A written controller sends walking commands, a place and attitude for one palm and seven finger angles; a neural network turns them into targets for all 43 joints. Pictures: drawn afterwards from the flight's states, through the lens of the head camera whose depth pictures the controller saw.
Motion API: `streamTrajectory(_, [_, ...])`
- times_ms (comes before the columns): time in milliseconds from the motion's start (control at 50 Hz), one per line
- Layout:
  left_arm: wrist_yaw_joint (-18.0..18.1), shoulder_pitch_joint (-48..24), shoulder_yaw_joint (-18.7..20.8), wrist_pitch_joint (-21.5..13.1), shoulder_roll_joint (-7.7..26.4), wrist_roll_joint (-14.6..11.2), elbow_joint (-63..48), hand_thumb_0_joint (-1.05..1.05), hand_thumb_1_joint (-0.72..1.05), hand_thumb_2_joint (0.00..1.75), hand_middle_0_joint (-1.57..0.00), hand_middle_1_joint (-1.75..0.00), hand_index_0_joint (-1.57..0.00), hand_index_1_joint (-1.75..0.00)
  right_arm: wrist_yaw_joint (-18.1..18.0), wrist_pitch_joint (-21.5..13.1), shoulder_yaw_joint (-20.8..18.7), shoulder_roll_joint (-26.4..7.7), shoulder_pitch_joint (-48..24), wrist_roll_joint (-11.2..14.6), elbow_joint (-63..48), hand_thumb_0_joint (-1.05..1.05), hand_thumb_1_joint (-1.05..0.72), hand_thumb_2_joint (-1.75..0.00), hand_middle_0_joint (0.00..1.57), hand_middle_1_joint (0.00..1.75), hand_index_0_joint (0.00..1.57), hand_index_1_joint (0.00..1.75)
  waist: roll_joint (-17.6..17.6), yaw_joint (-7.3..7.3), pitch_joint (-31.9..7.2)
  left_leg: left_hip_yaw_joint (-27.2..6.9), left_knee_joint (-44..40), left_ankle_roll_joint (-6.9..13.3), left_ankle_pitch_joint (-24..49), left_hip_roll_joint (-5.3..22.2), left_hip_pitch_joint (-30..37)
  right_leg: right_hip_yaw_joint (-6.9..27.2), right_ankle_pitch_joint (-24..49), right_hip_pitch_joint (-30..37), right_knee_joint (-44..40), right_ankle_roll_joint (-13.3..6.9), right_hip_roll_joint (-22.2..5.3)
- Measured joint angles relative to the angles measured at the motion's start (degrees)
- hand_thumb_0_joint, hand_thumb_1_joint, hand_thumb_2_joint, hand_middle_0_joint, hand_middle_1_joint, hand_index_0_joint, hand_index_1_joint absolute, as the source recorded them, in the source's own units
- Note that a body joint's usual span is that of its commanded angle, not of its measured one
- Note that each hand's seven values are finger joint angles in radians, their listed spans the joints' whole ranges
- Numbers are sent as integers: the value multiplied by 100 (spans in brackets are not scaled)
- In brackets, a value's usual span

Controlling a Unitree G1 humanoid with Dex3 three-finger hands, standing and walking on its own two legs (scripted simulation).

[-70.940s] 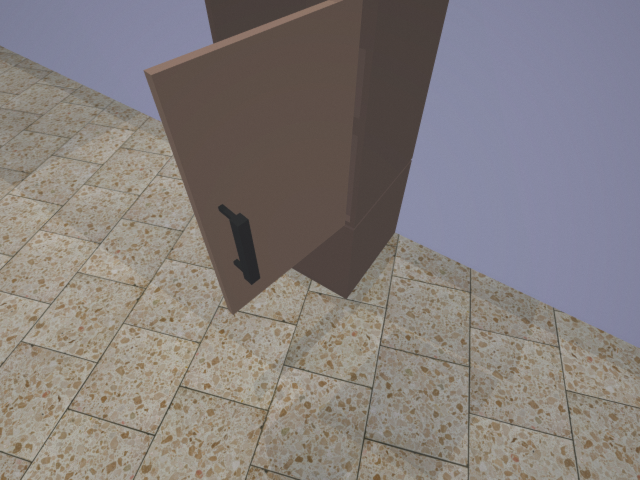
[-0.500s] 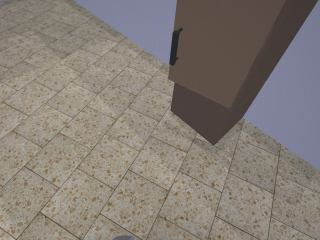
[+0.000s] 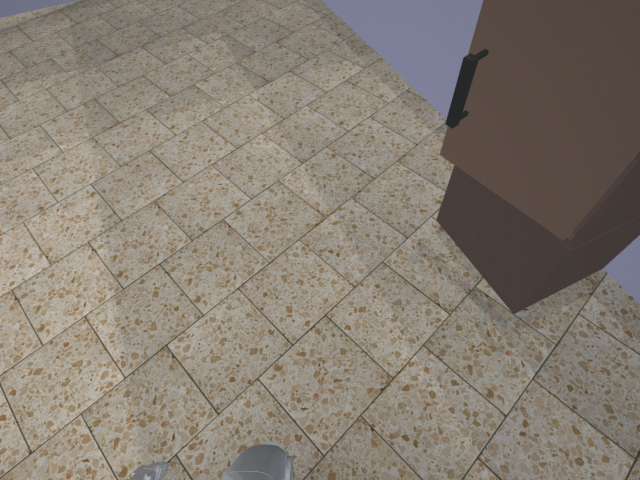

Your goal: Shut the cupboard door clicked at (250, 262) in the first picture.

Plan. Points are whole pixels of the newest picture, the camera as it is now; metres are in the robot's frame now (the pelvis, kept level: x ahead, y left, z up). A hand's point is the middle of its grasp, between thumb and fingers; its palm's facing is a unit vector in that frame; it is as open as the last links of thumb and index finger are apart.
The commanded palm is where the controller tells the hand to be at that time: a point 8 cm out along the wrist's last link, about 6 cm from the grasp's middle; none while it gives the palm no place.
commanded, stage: walk to a spot facing it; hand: left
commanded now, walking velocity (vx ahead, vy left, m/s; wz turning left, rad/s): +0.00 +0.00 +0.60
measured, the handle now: (467, 89) +0.92 -0.33 -0.09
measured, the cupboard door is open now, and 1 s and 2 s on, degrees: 13 13 13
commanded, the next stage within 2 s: turn to face it in 1.02 s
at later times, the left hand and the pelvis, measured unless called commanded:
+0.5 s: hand out of the picture +0.03 +0.19 -0.15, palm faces +0.37 -0.88 -0.29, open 7.4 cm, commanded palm none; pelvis +0.06 -0.02 +0.00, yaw +21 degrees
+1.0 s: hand out of the picture +0.11 +0.29 -0.16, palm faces +0.60 -0.77 -0.22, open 7.4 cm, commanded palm none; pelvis +0.17 +0.09 +0.00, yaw +36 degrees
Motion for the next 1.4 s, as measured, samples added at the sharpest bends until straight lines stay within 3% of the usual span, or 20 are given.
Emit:
streamTrajectory(100, [-56,175,-5,-55,42,-8,-5,0,90,90,-20,-30,-21,-30,45,-44,120,75,-156,25,-82,1,-91,-90,20,30,20,30,-244,111,108,275,-1645,70,378,140,792,-383,-277,4,354,83,-292])
streamTrajectory(140, [-102,334,13,-34,69,-46,-16,0,90,90,-20,-30,-21,-30,62,-145,167,41,-143,-11,-165,1,-90,-90,20,30,20,30,-206,138,-3,189,-2351,293,1017,194,1086,-505,-522,-225,882,158,-334])
streamTrajectory(180, [-127,335,50,79,179,-33,56,0,90,90,-20,-30,-21,-30,32,-249,197,130,-183,-53,-172,1,-90,-90,20,30,20,30,-332,186,17,117,-2037,309,982,123,945,-194,-1147,-646,1892,217,-283])
streamTrajectory(240, [-181,254,104,178,247,-29,155,1,90,90,-20,-30,-21,-30,-24,-348,265,219,-26,-87,-200,0,-90,-90,20,30,20,30,-298,189,-30,-100,-2074,220,901,116,1001,67,-1152,-1140,2668,239,-69])
streamTrajectory(340, [-351,270,90,-27,213,-21,-54,1,90,90,-20,-30,-20,-30,-35,-216,275,188,248,-101,-3,0,-90,-90,21,30,20,30,41,188,-212,-570,-2056,168,729,185,1069,14,-566,-926,1156,243,167])
streamTrajectory(400, [-283,400,73,-229,215,21,-212,0,90,90,-20,-30,-21,-30,-18,-83,207,172,316,-60,145,1,-90,-90,21,30,20,30,28,258,-319,-633,-502,291,-262,42,496,-143,7,-766,783,-1,75])
streamTrajectory(440, [-209,513,61,-260,112,19,-147,0,90,90,-20,-30,-21,-30,28,-20,147,129,240,-85,214,1,-90,-90,21,30,20,30,66,278,-345,-470,699,280,-23,55,42,-311,39,-595,677,-90,13])
streamTrajectory(480, [-169,638,56,-268,12,19,11,0,90,90,-20,-30,-21,-30,86,-21,100,122,151,-95,195,1,-90,-90,20,30,20,30,63,227,-397,-244,1209,228,431,181,-254,-463,107,-343,298,-83,-40])
streamTrajectory(580, [-163,827,28,-373,-159,24,322,0,90,90,-20,-30,-21,-30,181,-125,88,226,-15,-62,51,1,-90,-90,20,30,20,30,-110,176,-391,195,191,160,755,422,-247,-918,347,333,-654,-1,-218])
streamTrajectory(740, [-213,1134,18,-427,-211,8,545,0,90,90,-20,-30,-21,-30,248,-277,231,341,-548,-66,-140,1,-91,-90,20,30,19,30,-335,500,-64,704,-2004,418,739,325,411,-1538,-211,872,-425,363,-565])
streamTrajectory(780, [-268,1277,25,-340,-205,-28,613,0,90,90,-20,-30,-21,-30,219,-454,275,294,-611,-94,-312,1,-90,-90,20,30,20,30,-255,457,-78,700,-2378,608,1564,314,595,-1356,-690,469,814,370,-678])
streamTrajectory(800, [-293,1228,28,-242,-156,-28,656,0,90,90,-20,-30,-21,-30,169,-545,283,314,-643,-89,-345,1,-90,-90,20,30,20,30,-278,427,-20,690,-2112,656,1689,286,529,-978,-865,113,1712,339,-659])
streamTrajectory(840, [-283,1039,78,-97,-43,-13,698,1,90,90,-20,-30,-21,-30,78,-639,344,376,-576,-78,-349,0,-90,-90,20,30,20,30,-366,421,31,673,-1903,657,1268,199,610,-353,-857,-577,2993,269,-520])
streamTrajectory(900, [-293,660,153,-53,43,17,602,1,90,90,-20,-30,-20,-30,-44,-657,391,434,-301,-75,-204,0,-90,-90,20,30,20,30,-344,378,-18,557,-2239,626,1130,77,908,3,-358,-1335,3407,254,-411])
streamTrajectory(1040, [-329,-44,166,-133,68,13,158,1,91,90,-19,-30,-20,-30,-140,-629,352,503,477,-55,400,0,-92,-90,21,30,20,30,-175,175,-209,259,-3218,587,1245,-55,1756,212,569,-1949,2030,299,-288])
streamTrajectory(1180, [-344,-397,70,-259,56,-2,-75,0,91,90,-19,-30,-20,-30,-128,-545,308,498,1062,-47,801,0,-91,-90,21,30,20,30,-102,-39,-261,81,-2917,305,560,18,2180,17,1092,-1129,197,173,114])
streamTrajectory(1220, [-289,-433,17,-400,-36,4,-25,0,91,90,-19,-30,-20,-30,-142,-513,286,439,1069,-3,917,1,-91,-90,21,30,20,30,38,-17,-205,33,-1903,341,-8,115,1889,-55,762,-974,257,-168,251])
streamTrajectory(1280, [-196,-338,-81,-422,-212,-45,126,0,91,90,-20,-30,-20,-30,-203,-435,275,388,873,15,976,1,-91,-90,20,30,20,30,113,3,-126,25,-173,307,-430,117,1193,-93,580,-720,188,-302,346])
streamTrajectory(1320, [-142,-198,-100,-360,-321,-54,261,0,90,90,-20,-30,-20,-30,-214,-405,285,397,702,16,915,1,-91,-90,20,30,20,30,80,36,-145,139,102,234,-243,202,849,-45,673,-523,-115,-320,405])
streamTrajectory(1400, [-51,58,39,-295,-344,-85,453,-1,94,90,-20,-30,-21,-30,-213,-360,305,505,302,17,667,1,-91,-90,20,30,20,30,-25,151,-214,206,-388,82,174,332,442,132,827,-319,-581,-365,543])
